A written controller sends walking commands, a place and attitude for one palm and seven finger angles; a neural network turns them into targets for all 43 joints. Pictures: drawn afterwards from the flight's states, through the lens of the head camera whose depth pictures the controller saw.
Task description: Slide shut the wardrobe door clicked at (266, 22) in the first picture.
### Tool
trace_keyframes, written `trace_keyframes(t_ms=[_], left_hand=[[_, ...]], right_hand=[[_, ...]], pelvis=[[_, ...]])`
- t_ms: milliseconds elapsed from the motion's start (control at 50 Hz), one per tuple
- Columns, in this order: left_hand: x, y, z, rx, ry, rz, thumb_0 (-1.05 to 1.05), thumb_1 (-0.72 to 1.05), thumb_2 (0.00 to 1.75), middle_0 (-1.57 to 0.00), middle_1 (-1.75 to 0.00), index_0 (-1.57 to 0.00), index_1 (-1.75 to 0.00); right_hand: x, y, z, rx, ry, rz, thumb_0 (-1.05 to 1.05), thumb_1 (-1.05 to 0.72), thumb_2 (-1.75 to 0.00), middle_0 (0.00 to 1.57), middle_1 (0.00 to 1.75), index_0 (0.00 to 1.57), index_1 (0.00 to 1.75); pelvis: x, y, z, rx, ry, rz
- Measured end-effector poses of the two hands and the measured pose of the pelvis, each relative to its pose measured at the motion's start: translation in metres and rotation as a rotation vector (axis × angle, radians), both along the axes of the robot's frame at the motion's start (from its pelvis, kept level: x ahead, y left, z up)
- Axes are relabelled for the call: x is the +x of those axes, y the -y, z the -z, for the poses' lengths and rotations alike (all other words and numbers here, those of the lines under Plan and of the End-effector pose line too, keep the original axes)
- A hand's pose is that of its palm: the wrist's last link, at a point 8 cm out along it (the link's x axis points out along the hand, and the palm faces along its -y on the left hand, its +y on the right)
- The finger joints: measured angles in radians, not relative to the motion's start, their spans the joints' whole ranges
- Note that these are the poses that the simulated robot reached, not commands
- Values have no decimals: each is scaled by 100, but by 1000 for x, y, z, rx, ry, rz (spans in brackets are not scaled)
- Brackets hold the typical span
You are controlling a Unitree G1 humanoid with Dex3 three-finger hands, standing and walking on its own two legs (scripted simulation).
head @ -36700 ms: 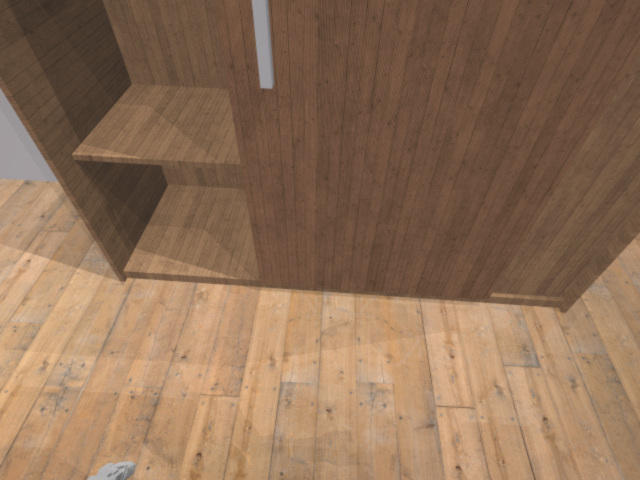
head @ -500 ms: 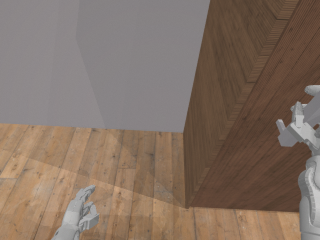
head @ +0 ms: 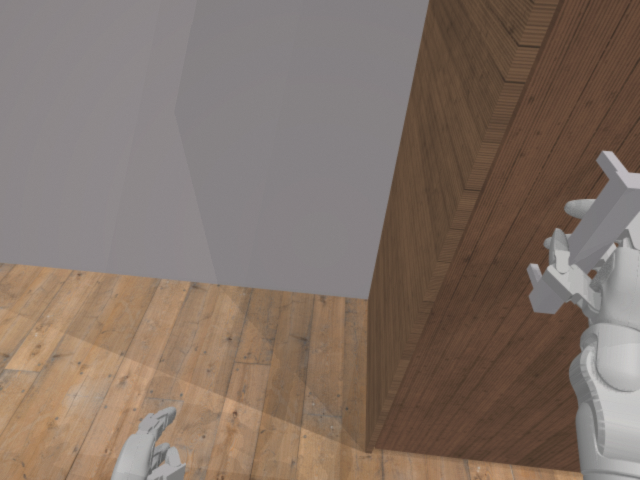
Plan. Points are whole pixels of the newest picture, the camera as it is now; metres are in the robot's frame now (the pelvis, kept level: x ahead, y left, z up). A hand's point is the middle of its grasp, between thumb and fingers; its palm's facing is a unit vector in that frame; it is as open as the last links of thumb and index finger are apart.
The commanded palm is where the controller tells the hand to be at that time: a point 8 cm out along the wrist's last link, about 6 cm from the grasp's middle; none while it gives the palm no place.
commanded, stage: stop walking and hold the door there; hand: right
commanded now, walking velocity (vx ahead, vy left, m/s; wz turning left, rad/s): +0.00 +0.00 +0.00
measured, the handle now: (573, 238) +0.36 -0.25 +0.18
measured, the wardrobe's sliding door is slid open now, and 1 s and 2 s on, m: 0.00 0.00 0.00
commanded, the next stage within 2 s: loosen the grip on the handle in 1.98 s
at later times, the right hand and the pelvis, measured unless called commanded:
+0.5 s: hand (556, 267) +0.32 -0.22 +0.17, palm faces +0.33 +0.93 -0.14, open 6.2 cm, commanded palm +0.28 -0.25 +0.17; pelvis +0.01 -0.02 +0.00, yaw +0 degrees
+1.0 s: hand (560, 269) +0.32 -0.22 +0.17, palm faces +0.19 +0.98 -0.08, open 6.1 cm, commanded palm +0.28 -0.26 +0.17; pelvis -0.05 -0.07 +0.00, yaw +0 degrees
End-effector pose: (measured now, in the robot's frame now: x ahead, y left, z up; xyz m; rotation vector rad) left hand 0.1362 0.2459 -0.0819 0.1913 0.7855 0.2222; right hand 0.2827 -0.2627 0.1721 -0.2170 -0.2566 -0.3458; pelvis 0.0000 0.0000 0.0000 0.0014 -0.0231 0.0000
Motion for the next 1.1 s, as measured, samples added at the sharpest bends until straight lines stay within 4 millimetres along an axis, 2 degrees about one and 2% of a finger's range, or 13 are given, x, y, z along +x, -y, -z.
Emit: trace_keyframes(t_ms=[160, 300, 560, 680, 760, 840, 940, 1020, 1100], left_hand=[[13, 25, -1, -27, 16, 30, 1, 90, 90, -20, -30, -20, -30], [20, 37, 1, -39, 11, 51, 1, 90, 90, -20, -30, -20, -30], [25, 35, 5, -33, -10, 48, 1, 90, 90, -20, -30, -20, -30], [25, 30, 8, -20, -20, 40, 1, 90, 90, -20, -30, -20, -30], [19, 31, 13, 3, -38, 43, 1, 90, 90, -20, -30, -20, -30], [6, 42, 16, 29, -67, 45, 1, 90, 90, -20, -30, -20, -30], [-12, 73, 15, -11, -55, 41, 1, 90, 90, -20, -30, -20, -30], [-30, 100, 13, -49, -74, 70, 1, 90, 90, -20, -30, -20, -30], [-43, 116, 12, -67, -100, 98, 1, 90, 90, -20, -30, -20, -30]], right_hand=[[1, 2, 1, 2, 11, -33, -9, -69, -76, 45, 140, 26, 140], [1, 2, 1, 11, 18, -42, -8, -69, -77, 45, 140, 26, 140], [1, 1, 2, 11, 21, -38, -8, -70, -78, 45, 140, 25, 139], [1, 3, 2, -15, 22, -46, -10, -69, -76, 45, 140, 25, 139], [2, 5, 2, -21, 33, -73, -10, -69, -75, 45, 140, 26, 139], [4, 8, 3, -5, 49, -124, -9, -69, -74, 45, 140, 28, 139], [5, 8, 4, 47, 57, -170, -6, -70, -75, 45, 140, 27, 139], [4, 7, 3, 85, 40, -192, -3, -72, -76, 45, 140, 25, 138], [3, 8, 2, 97, 22, -207, -2, -73, -76, 45, 140, 25, 138]], pelvis=[[2, 10, 0, 2, -3, 1], [4, 16, 0, 2, -2, 4], [7, 18, 1, 6, -5, 12], [-4, 21, 4, 10, -15, 25], [-18, 30, 9, 13, -19, 40], [-33, 47, 12, -4, -17, 49], [-46, 63, 9, 2, -4, 6], [-47, 68, 3, 23, 5, -9], [-47, 71, -2, 30, 6, -27]])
